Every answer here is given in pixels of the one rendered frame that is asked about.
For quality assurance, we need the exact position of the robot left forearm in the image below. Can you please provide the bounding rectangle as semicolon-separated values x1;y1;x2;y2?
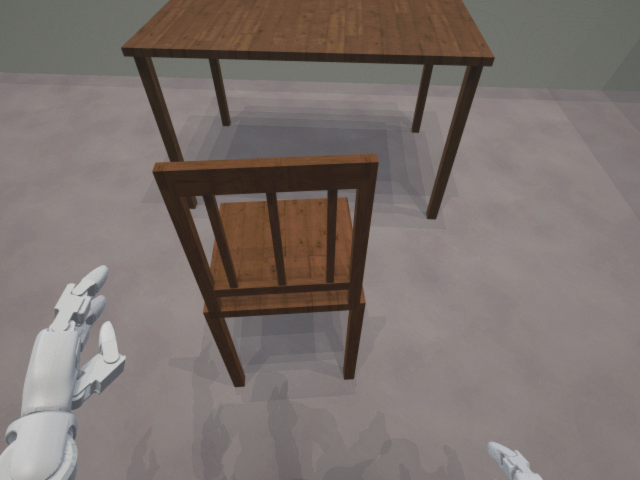
0;411;78;480

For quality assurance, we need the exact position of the table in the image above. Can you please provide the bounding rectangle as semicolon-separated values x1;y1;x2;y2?
121;0;495;220

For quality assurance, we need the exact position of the chair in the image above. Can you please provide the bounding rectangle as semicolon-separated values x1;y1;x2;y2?
152;154;379;387

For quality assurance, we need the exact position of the right robot hand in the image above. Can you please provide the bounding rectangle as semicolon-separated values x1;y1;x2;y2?
487;442;543;480

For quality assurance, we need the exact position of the left robot hand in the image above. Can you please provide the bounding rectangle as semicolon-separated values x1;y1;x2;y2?
21;265;126;418

